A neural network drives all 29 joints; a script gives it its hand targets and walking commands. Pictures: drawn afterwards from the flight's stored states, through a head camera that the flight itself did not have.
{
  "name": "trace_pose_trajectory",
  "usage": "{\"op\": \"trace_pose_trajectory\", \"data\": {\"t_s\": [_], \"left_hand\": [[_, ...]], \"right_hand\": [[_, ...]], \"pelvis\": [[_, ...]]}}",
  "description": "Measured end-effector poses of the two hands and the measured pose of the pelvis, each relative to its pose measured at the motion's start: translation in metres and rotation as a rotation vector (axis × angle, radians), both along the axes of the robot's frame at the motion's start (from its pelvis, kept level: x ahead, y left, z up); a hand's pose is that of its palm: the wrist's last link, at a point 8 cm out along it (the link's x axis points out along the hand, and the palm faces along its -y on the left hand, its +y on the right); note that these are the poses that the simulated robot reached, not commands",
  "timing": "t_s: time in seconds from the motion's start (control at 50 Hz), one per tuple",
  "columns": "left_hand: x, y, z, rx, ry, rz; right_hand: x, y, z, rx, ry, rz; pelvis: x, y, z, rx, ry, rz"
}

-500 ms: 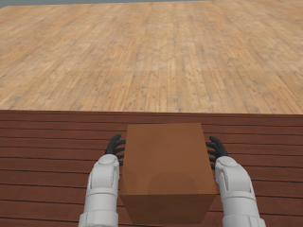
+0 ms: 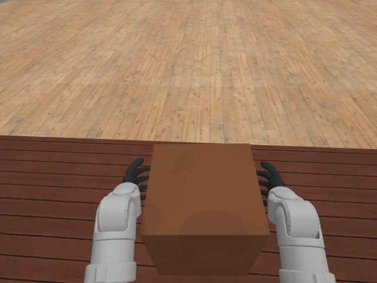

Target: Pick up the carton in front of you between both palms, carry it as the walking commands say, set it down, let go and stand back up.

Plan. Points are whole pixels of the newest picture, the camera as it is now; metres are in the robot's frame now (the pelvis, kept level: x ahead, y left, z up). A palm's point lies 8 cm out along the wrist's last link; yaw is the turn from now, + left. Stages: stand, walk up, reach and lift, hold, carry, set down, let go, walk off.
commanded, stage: carry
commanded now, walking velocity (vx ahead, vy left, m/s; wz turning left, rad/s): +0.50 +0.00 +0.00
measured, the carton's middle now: (202, 212) +0.29 +0.01 +0.00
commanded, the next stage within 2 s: none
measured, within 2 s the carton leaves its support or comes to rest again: neither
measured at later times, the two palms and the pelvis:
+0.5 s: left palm (134, 121) +0.53 +0.21 +0.08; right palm (238, 121) +0.53 -0.09 +0.08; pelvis +0.26 +0.05 -0.01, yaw +0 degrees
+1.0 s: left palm (155, 78) +0.84 +0.19 +0.05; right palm (230, 75) +0.87 -0.10 +0.05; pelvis +0.59 +0.02 +0.00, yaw +5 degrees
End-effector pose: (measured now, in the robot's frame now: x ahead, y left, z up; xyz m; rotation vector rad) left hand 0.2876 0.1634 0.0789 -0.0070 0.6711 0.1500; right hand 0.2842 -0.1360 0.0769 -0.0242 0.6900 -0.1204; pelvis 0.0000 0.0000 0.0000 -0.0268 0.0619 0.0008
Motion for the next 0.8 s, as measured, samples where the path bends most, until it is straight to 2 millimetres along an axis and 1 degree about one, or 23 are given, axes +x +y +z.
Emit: {"op": "trace_pose_trajectory", "data": {"t_s": [0.04,0.08,0.12,0.16,0.22,0.28,0.34,0.4,0.42,0.46,0.54,0.62,0.68,0.72,0.76,0.8], "left_hand": [[0.016,-0.005,0.005,0.001,0.005,-0.003],[0.032,-0.011,0.007,-0.010,-0.007,0.002],[0.045,-0.017,0.006,-0.028,-0.007,0.015],[0.054,-0.018,0.002,-0.053,0.018,0.040],[0.071,-0.011,0.000,-0.039,0.052,0.052],[0.098,0.002,0.004,-0.048,0.050,0.074],[0.134,0.019,0.006,-0.059,0.017,0.090],[0.179,0.036,0.003,-0.069,-0.031,0.091],[0.193,0.040,0.001,-0.068,-0.029,0.086],[0.219,0.045,-0.001,-0.063,0.005,0.073],[0.266,0.044,-0.003,-0.080,0.078,0.057],[0.317,0.041,0.003,-0.070,0.072,0.026],[0.358,0.038,0.007,-0.066,0.041,0.024],[0.386,0.036,0.006,-0.061,0.026,0.029],[0.415,0.033,0.003,-0.053,0.019,0.036],[0.446,0.030,-0.004,-0.044,0.015,0.046]], "right_hand": [[0.013,-0.004,0.003,0.004,0.006,-0.007],[0.028,-0.011,0.004,0.014,-0.007,-0.016],[0.042,-0.016,0.003,0.027,-0.007,-0.026],[0.056,-0.018,0.003,0.044,0.019,-0.033],[0.080,-0.011,0.004,0.065,0.054,-0.039],[0.112,0.002,0.008,0.054,0.053,-0.013],[0.151,0.019,0.011,0.050,0.019,0.001],[0.194,0.036,0.009,0.049,-0.028,0.000],[0.207,0.040,0.007,0.046,-0.027,-0.001],[0.229,0.045,0.003,0.043,0.007,-0.012],[0.265,0.045,0.000,0.045,0.079,-0.050],[0.310,0.041,0.006,0.049,0.072,-0.075],[0.352,0.039,0.011,0.052,0.041,-0.074],[0.383,0.037,0.010,0.055,0.027,-0.066],[0.415,0.033,0.005,0.059,0.021,-0.055],[0.449,0.030,-0.005,0.065,0.018,-0.042]], "pelvis": [[0.014,-0.003,-0.001,-0.002,0.008,0.002],[0.031,-0.007,-0.007,0.001,0.009,0.012],[0.049,-0.008,-0.010,-0.006,0.018,0.034],[0.068,-0.008,-0.007,0.008,0.029,0.048],[0.097,-0.005,-0.001,0.030,0.038,0.049],[0.128,0.003,0.000,0.036,0.035,0.046],[0.164,0.016,-0.007,0.033,0.025,0.043],[0.204,0.032,-0.023,0.039,0.008,0.024],[0.215,0.037,-0.025,0.044,0.009,0.018],[0.236,0.044,-0.021,0.039,0.016,0.003],[0.280,0.053,-0.007,0.020,0.029,-0.003],[0.327,0.055,0.002,0.006,0.031,0.005],[0.367,0.053,0.001,0.005,0.030,0.010],[0.397,0.049,-0.002,0.008,0.027,0.011],[0.429,0.044,-0.008,0.013,0.022,0.016],[0.464,0.038,-0.018,0.014,0.011,0.026]]}}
